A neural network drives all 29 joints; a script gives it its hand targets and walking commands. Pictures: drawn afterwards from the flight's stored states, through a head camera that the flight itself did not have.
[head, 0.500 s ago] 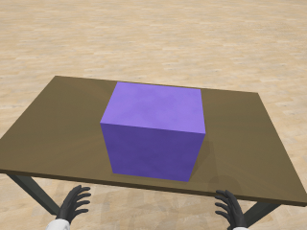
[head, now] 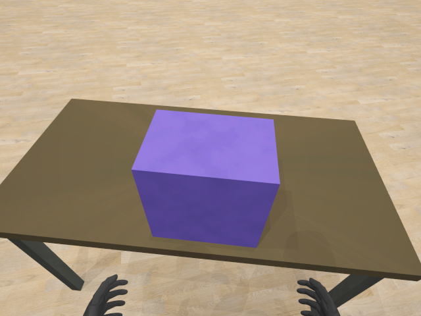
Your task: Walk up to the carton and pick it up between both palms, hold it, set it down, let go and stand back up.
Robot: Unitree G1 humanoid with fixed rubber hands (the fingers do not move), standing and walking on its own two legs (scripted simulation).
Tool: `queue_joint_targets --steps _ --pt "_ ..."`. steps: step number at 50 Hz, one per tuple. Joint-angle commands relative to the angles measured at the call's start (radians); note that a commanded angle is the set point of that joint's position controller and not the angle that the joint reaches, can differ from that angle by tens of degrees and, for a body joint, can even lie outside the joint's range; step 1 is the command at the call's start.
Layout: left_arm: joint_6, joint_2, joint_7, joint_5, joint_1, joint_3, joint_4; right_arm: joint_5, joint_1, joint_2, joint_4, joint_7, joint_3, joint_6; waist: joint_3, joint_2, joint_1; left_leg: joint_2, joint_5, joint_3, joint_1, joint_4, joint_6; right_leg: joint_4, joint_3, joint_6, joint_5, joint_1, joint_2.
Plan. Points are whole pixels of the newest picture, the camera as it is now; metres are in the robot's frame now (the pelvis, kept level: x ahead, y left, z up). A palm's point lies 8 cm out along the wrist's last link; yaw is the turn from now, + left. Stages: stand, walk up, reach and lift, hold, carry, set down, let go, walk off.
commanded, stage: let go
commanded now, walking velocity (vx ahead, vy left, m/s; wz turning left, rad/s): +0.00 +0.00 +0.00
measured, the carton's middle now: (208, 182) +0.43 +0.03 -0.01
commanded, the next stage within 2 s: stand in 0.48 s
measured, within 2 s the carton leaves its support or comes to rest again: neither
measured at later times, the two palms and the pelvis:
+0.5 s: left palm out of the picture +0.15 +0.22 -0.08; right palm out of the picture +0.14 -0.23 -0.08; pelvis -0.01 +0.00 +0.00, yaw +0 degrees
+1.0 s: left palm out of the picture +0.03 +0.25 -0.13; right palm out of the picture -0.02 -0.23 -0.14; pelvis -0.01 +0.02 -0.01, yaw -4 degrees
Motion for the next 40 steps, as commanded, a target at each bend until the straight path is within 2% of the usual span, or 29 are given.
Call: queue_joint_targets --steps 1,5,11,20,21,22,23,24,25,26,27,29,30,33,40 --pt "-0.009 0.1 0.011 0.008 -0.084 0.026 -0.135 -0.019 -0.074 -0.113 -0.104 0.003 -0.047 -0.026 -0.095 0.007 -0.009 -0.059 0.291 0.05 -0.057 -0.03 -0.017 -0.037 -0.028 -0.027 0.127 0.034 0.045" --pt "-0.006 0.116 0.025 -0.002 -0.124 0.019 -0.153 -0.035 -0.097 -0.103 -0.101 0.009 -0.058 -0.035 -0.111 -0.002 -0.017 -0.054 0.231 0.054 -0.081 -0.018 -0.008 -0.017 -0.021 -0.024 0.129 0.022 0.035" --pt "-0.008 0.109 0.021 0.008 -0.092 0.027 -0.121 -0.019 -0.08 -0.106 -0.085 0.009 -0.04 -0.041 -0.121 -0.007 -0.014 -0.068 0.255 0.055 -0.071 -0.015 -0.011 -0.015 -0.012 -0.019 0.186 0.05 0.031" --pt "0.007 0.105 0.018 0.011 -0.109 0.03 -0.114 -0.025 -0.086 -0.111 -0.106 0.01 -0.042 -0.023 -0.096 -0.01 -0.012 -0.064 0.225 0.058 -0.072 -0.027 -0.006 -0.024 -0.014 -0.022 0.138 0.03 0.034" --pt "0.008 0.05 0.018 -0.009 -0.085 0.004 -0.174 -0.019 -0.073 -0.158 -0.154 0.005 -0.075 -0.036 -0.138 -0.032 0.034 -0.09 0.247 0.064 -0.139 0.011 -0.021 0.017 -0.01 -0.009 0.181 0.065 0.039" --pt "0.017 0.067 0.01 0.001 -0.069 0.013 -0.147 -0.01 -0.051 -0.149 -0.144 0.001 -0.058 -0.036 -0.134 -0.022 0.007 -0.088 0.244 0.068 -0.137 0.012 -0.022 0.025 -0.007 -0.012 0.207 0.065 0.04" --pt "0.017 0.074 0.005 0.002 -0.088 0.023 -0.165 -0.009 -0.055 -0.15 -0.144 -0.002 -0.058 -0.039 -0.127 -0.022 0.018 -0.093 0.242 0.068 -0.149 0.018 -0.022 0.028 -0.009 -0.01 0.202 0.064 0.039" --pt "0.019 0.077 0.003 0.005 -0.086 0.022 -0.16 -0.005 -0.052 -0.148 -0.142 -0.003 -0.057 -0.042 -0.119 -0.02 0.012 -0.091 0.228 0.068 -0.148 0.019 -0.022 0.03 -0.01 -0.012 0.189 0.052 0.039" --pt "-0.079 0.184 0.011 0.084 0.063 0.071 -0.015 -0.026 0.01 -0.157 -0.049 0.008 -0.067 0.125 -0.099 0.077 0.009 0.065 0.206 0.006 -0.133 0.044 -0.013 0.073 0.051 0.014 0.277 -0.155 -0.079" --pt "-0.121 0.185 0.008 0.09 0.045 0.07 -0.016 -0.013 0.057 -0.174 -0.074 0.01 -0.07 0.195 -0.129 0.042 -0.031 0.066 0.189 -0.01 -0.135 0.055 -0.011 0.084 0.061 0.019 0.337 -0.115 -0.085" --pt "-0.144 0.138 0.002 0.084 0.018 0.064 -0.016 -0.005 0.06 -0.17 -0.06 0.021 -0.063 0.221 -0.142 0.013 -0.03 0.057 0.109 -0.001 -0.159 0.055 -0.012 0.094 0.068 0.018 0.319 -0.13 -0.076" --pt "-0.157 0.09 -0.002 0.064 0.008 0.053 0.0 -0.006 0.066 -0.179 -0.039 0.032 -0.064 0.23 -0.158 -0.035 -0.04 0.047 0.026 0.004 -0.168 0.048 -0.004 0.092 0.077 0.013 0.281 -0.155 -0.069" --pt "-0.158 0.09 -0.006 0.06 0.019 0.053 0.012 -0.013 0.054 -0.18 -0.027 0.035 -0.063 0.226 -0.157 -0.047 -0.029 0.043 -0.006 -0.002 -0.181 0.044 0.0 0.089 0.075 0.013 0.258 -0.162 -0.065" --pt "-0.165 0.105 -0.006 0.057 0.066 0.061 0.05 -0.027 0.031 -0.17 -0.004 0.037 -0.059 0.217 -0.136 -0.025 -0.02 0.044 -0.021 -0.013 -0.2 0.027 0.015 0.083 0.088 0.006 0.222 -0.188 -0.069" --pt "-0.174 0.099 0.006 0.052 0.146 0.064 0.132 -0.024 0.078 -0.181 0.094 0.024 -0.058 0.208 -0.12 -0.023 -0.02 0.048 -0.028 -0.03 -0.187 -0.018 0.037 0.07 0.1 0.005 0.153 -0.207 -0.068"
